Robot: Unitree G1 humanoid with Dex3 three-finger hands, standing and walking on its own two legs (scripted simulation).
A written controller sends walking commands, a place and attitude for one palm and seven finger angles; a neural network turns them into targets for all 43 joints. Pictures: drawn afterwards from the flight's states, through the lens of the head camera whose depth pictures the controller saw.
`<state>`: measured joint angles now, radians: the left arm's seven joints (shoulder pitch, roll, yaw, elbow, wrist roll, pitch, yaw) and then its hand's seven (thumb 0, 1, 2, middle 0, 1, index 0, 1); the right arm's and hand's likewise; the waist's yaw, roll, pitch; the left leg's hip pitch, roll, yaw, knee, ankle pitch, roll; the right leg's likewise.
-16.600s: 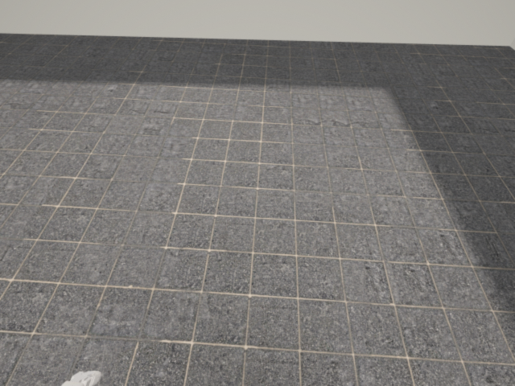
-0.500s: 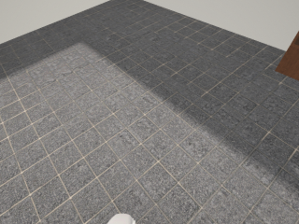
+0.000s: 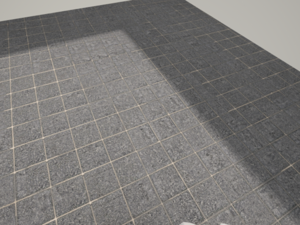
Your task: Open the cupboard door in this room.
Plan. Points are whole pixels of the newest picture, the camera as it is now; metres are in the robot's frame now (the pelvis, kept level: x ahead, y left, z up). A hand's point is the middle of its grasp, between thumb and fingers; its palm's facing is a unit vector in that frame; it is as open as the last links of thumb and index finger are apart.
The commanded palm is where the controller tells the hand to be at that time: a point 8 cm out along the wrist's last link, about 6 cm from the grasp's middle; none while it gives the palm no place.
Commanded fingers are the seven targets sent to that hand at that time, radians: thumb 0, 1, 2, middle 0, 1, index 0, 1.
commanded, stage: turn or walk to find it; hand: left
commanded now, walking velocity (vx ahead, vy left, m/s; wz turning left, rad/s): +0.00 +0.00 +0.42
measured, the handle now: out of the picture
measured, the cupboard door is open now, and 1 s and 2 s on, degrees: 0 0 0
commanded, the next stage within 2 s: stand and wait in 1.56 s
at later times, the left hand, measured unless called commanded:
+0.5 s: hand out of the picture +0.00 +0.17 -0.17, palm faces +0.23 -0.95 -0.23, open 7.3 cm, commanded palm none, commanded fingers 0.00 0.90 0.90 -0.20 -0.30 -0.20 -0.30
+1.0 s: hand out of the picture -0.04 +0.22 -0.16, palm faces +0.41 -0.87 -0.27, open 7.4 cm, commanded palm none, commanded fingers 0.00 0.90 0.90 -0.20 -0.30 -0.20 -0.30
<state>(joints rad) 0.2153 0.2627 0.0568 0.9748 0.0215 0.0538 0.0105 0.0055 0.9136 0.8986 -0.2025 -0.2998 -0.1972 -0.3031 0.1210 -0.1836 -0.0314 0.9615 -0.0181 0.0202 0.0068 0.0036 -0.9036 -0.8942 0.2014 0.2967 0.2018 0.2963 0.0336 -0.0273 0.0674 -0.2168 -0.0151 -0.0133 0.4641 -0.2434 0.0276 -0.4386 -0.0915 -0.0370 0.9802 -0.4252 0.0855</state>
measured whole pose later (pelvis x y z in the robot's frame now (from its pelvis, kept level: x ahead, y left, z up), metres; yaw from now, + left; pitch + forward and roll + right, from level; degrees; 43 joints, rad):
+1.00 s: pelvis -0.04 -0.01 +0.00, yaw +24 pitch +0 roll +0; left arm 0.15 0.24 0.05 0.94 0.01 0.05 0.01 0.01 0.91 0.90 -0.20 -0.30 -0.20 -0.30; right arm 0.18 -0.19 -0.05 0.97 -0.03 0.03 0.01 0.00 -0.90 -0.89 0.20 0.30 0.20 0.30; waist -0.01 0.00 0.07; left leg -0.25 -0.04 -0.05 0.47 -0.22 0.02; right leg -0.37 -0.06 -0.03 0.81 -0.43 0.08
